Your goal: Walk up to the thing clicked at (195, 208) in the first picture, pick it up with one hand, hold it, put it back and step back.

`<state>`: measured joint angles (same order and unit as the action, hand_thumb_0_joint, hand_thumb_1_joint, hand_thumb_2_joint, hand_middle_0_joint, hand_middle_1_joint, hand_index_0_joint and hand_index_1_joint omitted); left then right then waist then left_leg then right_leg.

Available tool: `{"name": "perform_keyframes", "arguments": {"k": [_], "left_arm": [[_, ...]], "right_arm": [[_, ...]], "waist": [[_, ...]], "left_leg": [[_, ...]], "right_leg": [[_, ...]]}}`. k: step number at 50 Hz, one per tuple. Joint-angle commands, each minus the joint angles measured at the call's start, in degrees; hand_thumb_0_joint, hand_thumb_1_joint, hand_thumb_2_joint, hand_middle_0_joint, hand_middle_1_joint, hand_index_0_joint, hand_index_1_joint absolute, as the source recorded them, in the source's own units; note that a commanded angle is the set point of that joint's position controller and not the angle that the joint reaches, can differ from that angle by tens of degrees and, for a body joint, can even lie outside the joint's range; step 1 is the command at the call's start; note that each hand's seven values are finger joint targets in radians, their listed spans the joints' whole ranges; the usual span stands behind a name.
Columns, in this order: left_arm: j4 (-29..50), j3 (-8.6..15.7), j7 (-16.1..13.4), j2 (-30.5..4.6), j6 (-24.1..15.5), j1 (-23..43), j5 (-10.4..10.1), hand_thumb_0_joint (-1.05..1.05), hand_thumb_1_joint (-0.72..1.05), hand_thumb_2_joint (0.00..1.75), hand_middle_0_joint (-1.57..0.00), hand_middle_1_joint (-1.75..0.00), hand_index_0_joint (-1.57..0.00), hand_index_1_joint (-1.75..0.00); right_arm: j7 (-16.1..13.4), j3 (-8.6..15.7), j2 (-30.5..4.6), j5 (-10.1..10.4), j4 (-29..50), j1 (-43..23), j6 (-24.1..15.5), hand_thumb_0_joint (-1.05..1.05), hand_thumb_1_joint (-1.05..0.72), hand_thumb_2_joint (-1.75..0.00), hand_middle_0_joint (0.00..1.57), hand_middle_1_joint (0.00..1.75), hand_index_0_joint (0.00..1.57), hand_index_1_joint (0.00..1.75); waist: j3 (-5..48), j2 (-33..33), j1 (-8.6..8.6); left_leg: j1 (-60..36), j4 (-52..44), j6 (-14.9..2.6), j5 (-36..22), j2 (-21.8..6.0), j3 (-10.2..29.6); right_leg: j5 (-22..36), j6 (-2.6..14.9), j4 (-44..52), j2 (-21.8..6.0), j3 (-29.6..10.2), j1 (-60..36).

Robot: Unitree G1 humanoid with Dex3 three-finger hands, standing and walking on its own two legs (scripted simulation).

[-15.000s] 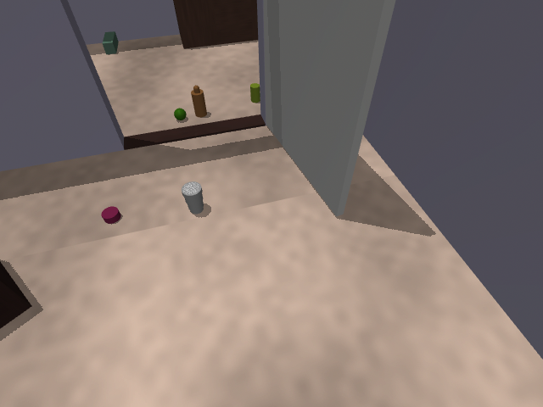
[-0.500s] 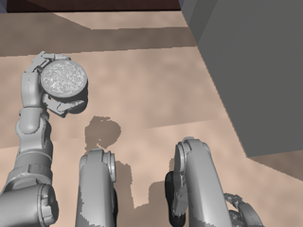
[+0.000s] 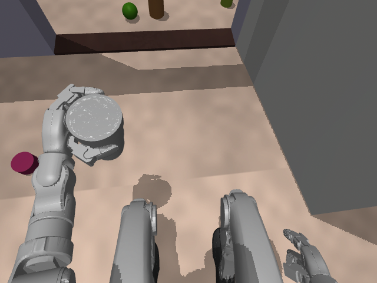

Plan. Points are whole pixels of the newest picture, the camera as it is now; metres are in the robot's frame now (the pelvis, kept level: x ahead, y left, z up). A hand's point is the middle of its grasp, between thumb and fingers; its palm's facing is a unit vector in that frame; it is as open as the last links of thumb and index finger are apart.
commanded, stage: lift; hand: left
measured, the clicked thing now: (102, 134) +0.43 +0.18 -0.02
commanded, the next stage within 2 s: hold in 1.58 s
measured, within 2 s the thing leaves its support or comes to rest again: neither
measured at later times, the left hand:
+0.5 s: hand (43, 88) +0.40 +0.19 +0.17, palm faces +0.03 -1.00 -0.03, open 11.9 cm
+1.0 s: hand (8, 41) +0.40 +0.18 +0.25, palm faces +0.02 -1.00 -0.02, open 11.9 cm
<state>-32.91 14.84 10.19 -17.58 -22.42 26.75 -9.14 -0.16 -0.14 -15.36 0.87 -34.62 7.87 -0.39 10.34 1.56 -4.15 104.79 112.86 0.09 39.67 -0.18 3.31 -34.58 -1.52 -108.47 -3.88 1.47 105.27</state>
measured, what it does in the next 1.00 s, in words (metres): rises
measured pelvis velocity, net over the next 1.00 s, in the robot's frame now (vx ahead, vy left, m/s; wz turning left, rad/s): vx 0.06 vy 0.00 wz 0.01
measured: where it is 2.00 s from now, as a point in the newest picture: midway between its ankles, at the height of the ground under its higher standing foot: (186, 278)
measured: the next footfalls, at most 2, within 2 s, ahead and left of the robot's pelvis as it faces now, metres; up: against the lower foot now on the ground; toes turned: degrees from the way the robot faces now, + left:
none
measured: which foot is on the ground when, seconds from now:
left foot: down 0.00-1.00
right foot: down 0.00-1.00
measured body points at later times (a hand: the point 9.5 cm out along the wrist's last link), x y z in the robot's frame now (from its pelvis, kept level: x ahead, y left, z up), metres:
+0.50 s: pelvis +0.03 +0.01 +0.14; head +0.14 +0.03 +0.58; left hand +0.39 +0.24 +0.18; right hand +0.19 -0.25 +0.04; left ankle +0.07 +0.12 -0.44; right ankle +0.10 -0.14 -0.44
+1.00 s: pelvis +0.06 +0.00 +0.21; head +0.13 +0.02 +0.66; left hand +0.39 +0.23 +0.25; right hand +0.20 -0.24 +0.11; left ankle +0.07 +0.12 -0.44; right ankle +0.10 -0.14 -0.44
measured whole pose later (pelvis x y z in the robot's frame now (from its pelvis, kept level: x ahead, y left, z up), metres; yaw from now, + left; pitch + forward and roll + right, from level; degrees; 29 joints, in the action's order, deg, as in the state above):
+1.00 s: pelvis +0.06 +0.00 +0.21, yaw +0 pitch +14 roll -2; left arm -23.1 8.1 8.2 -14.1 -17.5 9.1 -11.1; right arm -3.1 -0.7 -12.7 1.8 -36.4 12.7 -4.1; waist 5.4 0.8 -1.4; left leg 49.5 66.1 0.1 30.6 -2.0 1.3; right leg -25.8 -1.6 -62.2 -2.1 2.3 50.2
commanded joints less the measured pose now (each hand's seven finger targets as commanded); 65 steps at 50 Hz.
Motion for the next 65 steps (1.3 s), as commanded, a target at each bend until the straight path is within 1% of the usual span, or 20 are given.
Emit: {"name": "perform_keyframes", "arguments": {"k": [1,3,5,7,9,11,12,14,18,21,26,28,31,34,36,39,44,49,61,65], "left_arm": [[21.66,1.34,-1.35,-9.56,-2.86,15.49,-2.11,0.00,0.08,1.26,-1.27,-1.44,-1.30,-1.44],[23.85,2.53,-2.27,-10.33,-1.79,13.49,-2.16,0.00,0.07,1.27,-1.28,-1.46,-1.30,-1.45],[24.93,0.64,-2.85,-8.81,-0.60,10.49,-2.04,0.00,0.02,1.26,-1.28,-1.46,-1.30,-1.45],[27.63,1.25,-3.59,-9.60,0.09,9.13,-2.09,0.00,0.01,1.25,-1.28,-1.46,-1.30,-1.45],[29.65,-0.73,-3.82,-7.55,0.91,7.39,-2.63,0.00,0.02,1.24,-1.27,-1.45,-1.30,-1.44],[29.18,0.74,-4.54,-8.78,1.59,6.27,-2.87,0.00,0.01,1.24,-1.26,-1.44,-1.29,-1.43],[29.19,-0.75,-4.65,-7.55,1.86,4.70,-2.53,0.00,0.02,1.24,-1.25,-1.44,-1.28,-1.43],[29.96,-1.18,-4.73,-7.24,1.91,4.08,-2.45,0.00,0.02,1.24,-1.27,-1.45,-1.30,-1.44],[28.56,-3.25,-4.13,-5.59,2.07,4.27,-2.85,0.00,0.00,1.26,-1.28,-1.47,-1.31,-1.46],[26.38,-1.71,-3.78,-7.19,1.94,3.23,-2.50,0.00,0.00,1.25,-1.28,-1.45,-1.30,-1.45],[26.37,-3.11,-2.29,-4.82,1.09,0.43,-3.46,0.00,-0.04,1.23,-1.27,-1.44,-1.29,-1.43],[26.64,-1.55,-2.18,-6.34,0.99,-0.24,-3.47,0.00,-0.04,1.22,-1.26,-1.43,-1.29,-1.42],[26.94,-2.87,-1.88,-4.95,0.24,0.78,-3.39,0.00,-0.04,1.23,-1.28,-1.43,-1.30,-1.43],[28.15,-2.11,-2.00,-5.29,-0.28,1.53,-4.13,0.00,-0.06,1.21,-1.24,-1.40,-1.26,-1.40],[27.90,-2.07,-2.18,-5.15,-0.52,-0.05,-3.79,0.00,-0.03,1.23,-1.25,-1.42,-1.28,-1.42],[25.73,-2.95,-2.25,-4.93,-0.55,-0.67,-2.92,0.00,0.00,1.25,-1.27,-1.43,-1.29,-1.43],[26.91,-3.24,-1.91,-4.88,-0.47,-0.89,-3.36,0.00,-0.04,1.25,-1.26,-1.44,-1.28,-1.44],[24.85,-3.01,-1.96,-4.24,-0.49,0.02,-3.53,0.00,-0.01,1.27,-1.26,-1.45,-1.28,-1.45],[23.19,-2.80,0.29,-4.02,-2.25,-0.03,-4.27,0.00,0.00,1.26,-1.23,-1.43,-1.26,-1.43],[21.61,-2.33,1.04,-4.22,-2.54,-0.21,-4.25,0.00,0.01,1.25,-1.23,-1.43,-1.25,-1.42]], "right_arm": [[-1.28,4.09,-9.38,0.85,5.32,4.70,-2.20,0.00,-0.91,-0.90,0.20,0.30,0.20,0.30],[-1.66,4.24,-9.03,1.30,5.58,4.86,-2.28,0.00,-0.91,-0.90,0.20,0.30,0.20,0.30],[-1.96,4.27,-8.65,1.53,5.97,4.55,-2.51,0.00,-0.91,-0.90,0.20,0.30,0.20,0.30],[-2.21,4.14,-8.40,1.76,5.97,4.38,-2.75,0.00,-0.91,-0.90,0.20,0.30,0.20,0.30],[-2.48,4.29,-8.51,2.04,6.15,4.42,-3.11,0.00,-0.91,-0.90,0.20,0.30,0.20,0.30],[-2.93,4.07,-8.24,2.17,5.75,4.07,-3.41,0.00,-0.91,-0.90,0.20,0.30,0.20,0.30],[-2.97,4.10,-7.97,2.08,5.60,4.43,-3.65,0.00,-0.91,-0.90,0.20,0.30,0.20,0.30],[-3.04,3.74,-7.45,2.17,5.63,3.72,-4.00,0.00,-0.91,-0.90,0.20,0.30,0.20,0.30],[-3.06,3.43,-7.03,2.23,5.11,4.08,-4.88,0.00,-0.91,-0.90,0.20,0.30,0.20,0.30],[-3.09,3.61,-7.35,2.04,4.24,4.98,-5.25,0.00,-0.91,-0.90,0.20,0.30,0.20,0.30],[-2.72,3.23,-6.79,1.73,4.73,4.71,-5.78,0.00,-0.91,-0.90,0.20,0.30,0.20,0.30],[-2.77,3.37,-6.92,1.68,4.64,5.23,-5.88,0.00,-0.91,-0.90,0.20,0.30,0.20,0.30],[-2.70,3.23,-6.55,1.50,4.93,4.58,-5.92,0.00,-0.91,-0.90,0.20,0.30,0.20,0.30],[-2.95,3.08,-6.24,1.37,4.90,4.75,-6.12,0.00,-0.91,-0.90,0.20,0.30,0.20,0.30],[-2.93,3.07,-6.49,1.19,4.95,4.69,-6.23,0.00,-0.91,-0.90,0.20,0.30,0.20,0.30],[-3.02,2.92,-6.09,1.04,4.69,4.81,-5.88,0.00,-0.91,-0.90,0.20,0.30,0.20,0.30],[-3.34,2.68,-5.92,1.05,4.90,5.66,-5.88,0.00,-0.92,-0.90,0.20,0.30,0.20,0.30],[-3.51,2.79,-5.84,0.93,4.17,5.76,-5.93,0.00,-0.91,-0.90,0.20,0.30,0.20,0.30],[-3.78,2.51,-5.34,0.52,3.78,5.46,-5.34,0.00,-0.91,-0.90,0.20,0.30,0.20,0.30],[-3.91,2.79,-5.51,0.48,3.64,5.42,-5.31,0.00,-0.90,-0.90,0.20,0.30,0.20,0.30]], "waist": [[34.92,4.13,-0.14],[35.00,3.17,0.19],[33.79,2.68,0.10],[34.20,3.95,0.87],[33.52,4.96,0.26],[31.00,3.38,0.67],[30.22,3.42,0.11],[27.23,3.89,0.83],[23.92,3.36,0.26],[22.50,3.91,0.83],[21.63,3.65,1.78],[22.38,2.96,2.37],[20.05,2.27,1.74],[20.41,2.18,1.85],[19.74,2.56,2.58],[16.08,1.45,2.09],[18.93,1.79,2.15],[14.19,1.23,2.02],[12.76,1.90,2.83],[12.14,0.80,2.57]], "left_leg": [[-25.74,-21.44,-1.60,-6.17,0.82,-0.63],[-28.38,-23.49,-1.55,-7.40,0.64,-0.24],[-30.38,-25.32,-1.56,-8.50,0.49,-0.39],[-34.55,-27.73,-1.19,-10.95,0.33,0.07],[-39.95,-30.65,-0.71,-12.37,0.03,1.39],[-40.65,-32.44,-0.85,-11.70,-0.09,1.28],[-41.62,-33.36,-0.79,-12.88,-0.12,1.28],[-43.77,-36.21,-0.62,-10.87,-0.31,1.71],[-47.09,-39.81,-0.59,-10.96,-0.41,1.77],[-50.53,-42.68,-0.32,-13.68,-0.75,1.88],[-55.27,-45.91,-0.03,-18.43,-0.70,1.12],[-57.25,-47.03,-0.03,-21.54,-0.62,0.48],[-58.30,-49.44,-0.19,-18.99,-0.72,0.50],[-59.22,-50.48,-0.40,-19.50,-0.29,-0.66],[-61.57,-52.45,-0.01,-20.39,-0.59,0.08],[-62.08,-55.08,-0.16,-16.92,-0.71,0.40],[-66.31,-56.27,0.01,-24.25,-0.50,-1.06],[-67.77,-59.12,-0.10,-23.36,-0.61,-1.34],[-73.24,-63.88,0.32,-28.13,-0.70,-1.90],[-73.30,-65.20,0.10,-26.52,-0.69,-2.00]], "right_leg": [[5.90,3.20,18.08,2.02,0.13,-27.53],[7.08,3.09,20.06,2.14,0.34,-29.93],[8.13,2.90,22.39,2.22,0.16,-32.82],[10.13,3.04,23.80,2.26,0.38,-34.59],[11.30,3.11,25.48,2.31,0.95,-34.47],[10.97,2.86,28.27,2.58,0.89,-37.33],[12.18,2.79,29.25,2.60,0.96,-38.30],[10.39,2.80,31.40,2.72,0.96,-38.92],[10.86,2.66,35.44,2.98,1.16,-42.29],[13.10,2.69,37.71,2.94,1.14,-44.78],[16.58,2.72,41.28,3.15,1.49,-50.42],[19.00,2.73,42.86,3.25,1.53,-53.73],[17.21,2.59,45.15,3.25,1.32,-54.85],[18.12,2.41,47.52,3.36,1.00,-58.76],[18.46,2.51,47.65,3.38,1.44,-58.74],[15.75,2.24,50.03,3.58,1.50,-59.28],[22.16,2.31,52.37,3.66,1.34,-66.13],[21.46,2.34,55.24,3.82,1.25,-67.03],[25.32,2.41,59.35,4.01,1.46,-73.99],[24.51,2.31,60.79,3.85,1.18,-75.71]]}}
